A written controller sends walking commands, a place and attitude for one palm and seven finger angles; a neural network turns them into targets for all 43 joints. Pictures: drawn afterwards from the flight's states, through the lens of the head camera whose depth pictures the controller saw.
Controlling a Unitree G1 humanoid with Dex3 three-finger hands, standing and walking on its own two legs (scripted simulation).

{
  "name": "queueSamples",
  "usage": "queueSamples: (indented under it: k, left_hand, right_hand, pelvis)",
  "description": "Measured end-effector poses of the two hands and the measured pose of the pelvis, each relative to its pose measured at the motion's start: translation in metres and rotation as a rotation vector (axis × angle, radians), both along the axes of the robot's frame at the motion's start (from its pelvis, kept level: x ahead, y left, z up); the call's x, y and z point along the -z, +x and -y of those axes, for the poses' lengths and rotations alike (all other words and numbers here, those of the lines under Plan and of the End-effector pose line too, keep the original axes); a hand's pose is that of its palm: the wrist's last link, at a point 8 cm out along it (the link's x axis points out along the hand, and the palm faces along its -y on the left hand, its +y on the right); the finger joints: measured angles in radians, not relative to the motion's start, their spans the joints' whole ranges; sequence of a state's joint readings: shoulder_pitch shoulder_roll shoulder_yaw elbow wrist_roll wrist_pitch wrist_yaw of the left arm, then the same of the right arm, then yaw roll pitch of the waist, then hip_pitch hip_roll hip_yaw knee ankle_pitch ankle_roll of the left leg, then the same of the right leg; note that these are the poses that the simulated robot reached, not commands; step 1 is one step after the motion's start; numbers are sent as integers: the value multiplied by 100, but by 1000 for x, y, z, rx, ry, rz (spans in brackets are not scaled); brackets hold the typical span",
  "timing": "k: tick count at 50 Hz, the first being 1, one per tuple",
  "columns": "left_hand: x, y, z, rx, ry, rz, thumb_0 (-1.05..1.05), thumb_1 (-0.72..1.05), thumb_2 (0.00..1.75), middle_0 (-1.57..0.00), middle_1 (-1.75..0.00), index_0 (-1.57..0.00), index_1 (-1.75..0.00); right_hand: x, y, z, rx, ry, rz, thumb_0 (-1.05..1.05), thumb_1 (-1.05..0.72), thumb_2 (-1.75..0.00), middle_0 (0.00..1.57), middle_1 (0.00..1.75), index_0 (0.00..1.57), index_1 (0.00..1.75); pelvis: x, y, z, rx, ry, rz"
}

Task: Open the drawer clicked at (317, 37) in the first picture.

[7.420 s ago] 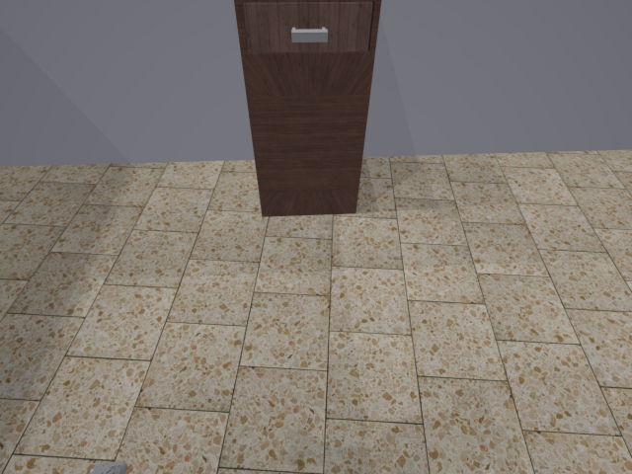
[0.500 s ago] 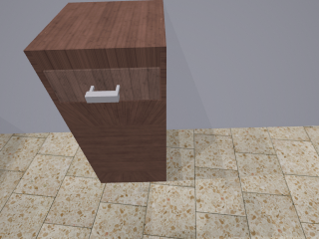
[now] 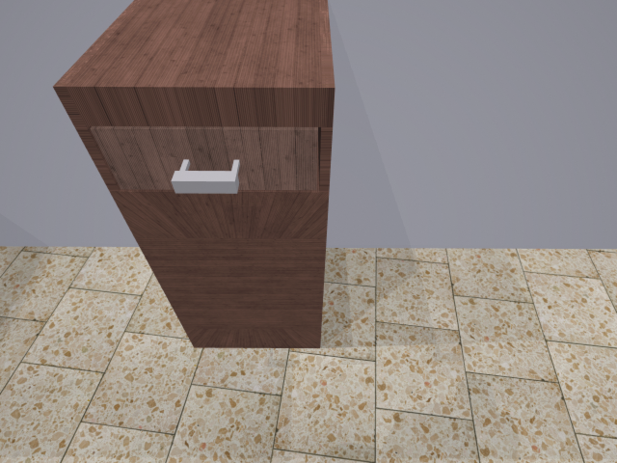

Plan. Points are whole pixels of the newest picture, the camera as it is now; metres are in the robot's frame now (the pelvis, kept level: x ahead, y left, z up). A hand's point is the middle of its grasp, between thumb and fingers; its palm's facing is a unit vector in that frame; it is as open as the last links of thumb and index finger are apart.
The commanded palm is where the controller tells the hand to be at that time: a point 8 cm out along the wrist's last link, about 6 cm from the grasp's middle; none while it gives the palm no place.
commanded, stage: look again from close up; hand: left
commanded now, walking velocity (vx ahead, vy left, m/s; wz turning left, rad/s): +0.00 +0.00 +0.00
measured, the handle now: (208, 173) +0.57 +0.22 +0.04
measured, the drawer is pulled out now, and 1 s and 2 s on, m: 0.00 0.00 0.00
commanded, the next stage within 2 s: raise the hand with hooked fingers in 0.02 s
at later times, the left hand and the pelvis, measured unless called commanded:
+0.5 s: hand (168, 435) +0.16 +0.19 -0.04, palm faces +0.01 -0.21 -0.98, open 8.3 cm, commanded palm +0.14 +0.22 +0.00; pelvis -0.04 +0.02 -0.04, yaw -3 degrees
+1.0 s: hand (123, 378) +0.20 +0.24 +0.04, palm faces +0.05 -0.09 -0.99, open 11.3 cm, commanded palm +0.18 +0.24 +0.10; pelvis -0.04 +0.02 -0.01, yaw +0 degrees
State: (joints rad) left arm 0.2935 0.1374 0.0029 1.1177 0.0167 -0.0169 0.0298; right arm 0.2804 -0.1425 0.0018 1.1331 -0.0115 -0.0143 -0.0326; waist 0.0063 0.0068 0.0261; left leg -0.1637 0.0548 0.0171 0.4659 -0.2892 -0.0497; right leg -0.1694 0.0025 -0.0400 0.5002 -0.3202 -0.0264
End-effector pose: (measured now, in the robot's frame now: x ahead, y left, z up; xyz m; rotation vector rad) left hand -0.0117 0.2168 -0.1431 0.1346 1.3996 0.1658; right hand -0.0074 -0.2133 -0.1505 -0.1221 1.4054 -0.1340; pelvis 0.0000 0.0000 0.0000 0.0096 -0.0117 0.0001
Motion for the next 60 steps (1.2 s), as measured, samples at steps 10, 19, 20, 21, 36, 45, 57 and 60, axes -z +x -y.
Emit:
queueSamples:
  k: [10,19,20,21,36,45,57,60]
  left_hand:
    - [-35,49,-23,171,148,240,3,93,89,-21,-30,-21,-30]
    - [-167,179,-11,798,874,928,2,80,84,-21,-38,-20,-38]
    - [-168,179,-4,848,916,956,2,78,84,-21,-39,-20,-39]
    - [-168,177,2,891,944,976,1,76,83,-21,-40,-21,-40]
    - [-180,156,-23,892,1217,902,0,38,68,-26,-62,-26,-63]
    - [-220,188,-14,987,1139,933,0,18,59,-27,-76,-27,-76]
    - [-258,205,-33,985,1194,985,0,-10,47,-30,-94,-29,-94]
    - [-269,214,-36,980,1202,991,0,-17,44,-30,-98,-30,-98]
  right_hand:
    - [-7,14,6,16,-58,152,2,-93,-90,20,30,20,30]
    - [-40,136,24,-93,-90,688,1,-92,-90,20,30,19,30]
    - [-45,149,23,-111,-84,715,1,-91,-90,20,30,19,30]
    - [-50,160,22,-132,-77,736,1,-91,-90,20,30,19,30]
    - [-55,211,-43,-321,45,757,1,-90,-90,20,30,20,30]
    - [-39,157,-44,-240,83,600,1,-90,-90,20,30,20,30]
    - [-38,142,-3,-173,-24,528,1,-90,-90,20,30,20,30]
    - [-45,152,-4,-168,-28,558,1,-90,-90,20,30,19,30]
  pelvis:
    - [2,-4,-8,28,-1,-14]
    - [21,-27,-18,33,25,-127]
    - [24,-29,-18,42,29,-136]
    - [26,-31,-18,49,33,-145]
    - [38,-45,-10,-20,0,-89]
    - [18,-40,-13,7,11,-47]
    - [7,-36,-21,2,8,-20]
    - [4,-35,-22,2,8,-11]
